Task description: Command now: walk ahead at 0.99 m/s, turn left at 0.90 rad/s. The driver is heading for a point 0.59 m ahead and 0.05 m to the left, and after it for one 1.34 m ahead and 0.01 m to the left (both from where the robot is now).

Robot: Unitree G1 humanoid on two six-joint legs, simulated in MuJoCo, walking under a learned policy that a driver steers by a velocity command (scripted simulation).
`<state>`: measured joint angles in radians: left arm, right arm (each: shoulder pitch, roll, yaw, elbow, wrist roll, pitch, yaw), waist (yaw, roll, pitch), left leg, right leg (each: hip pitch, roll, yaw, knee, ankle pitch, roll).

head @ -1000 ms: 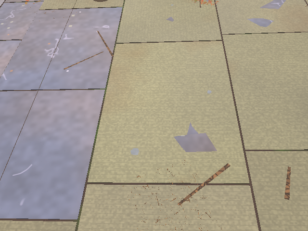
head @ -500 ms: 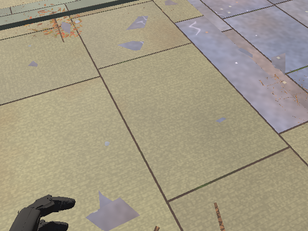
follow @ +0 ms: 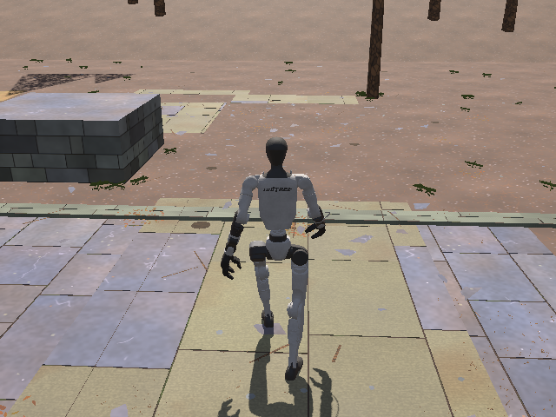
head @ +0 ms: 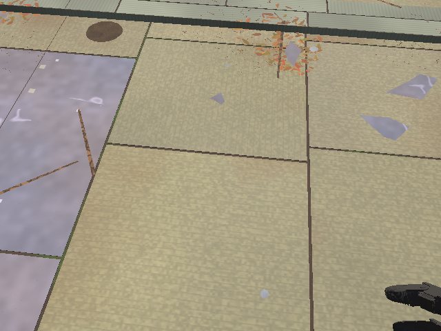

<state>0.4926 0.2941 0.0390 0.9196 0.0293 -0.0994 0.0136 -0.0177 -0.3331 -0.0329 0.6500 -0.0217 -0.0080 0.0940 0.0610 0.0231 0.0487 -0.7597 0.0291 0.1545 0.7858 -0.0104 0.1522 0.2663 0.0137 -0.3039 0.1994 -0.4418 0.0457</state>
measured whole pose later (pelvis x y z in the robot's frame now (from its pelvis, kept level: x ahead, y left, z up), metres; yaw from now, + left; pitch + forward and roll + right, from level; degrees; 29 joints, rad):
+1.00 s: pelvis +0.97 +0.13 +0.01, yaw -6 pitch +3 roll +1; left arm 0.44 0.33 0.08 0.87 -0.01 -0.05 0.00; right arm 0.02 -0.26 0.02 0.61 -0.06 -0.09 -0.02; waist 0.11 -0.03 0.03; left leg -0.48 0.01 0.01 0.60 -0.18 -0.01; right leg -0.18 0.11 0.15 1.10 -0.40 -0.11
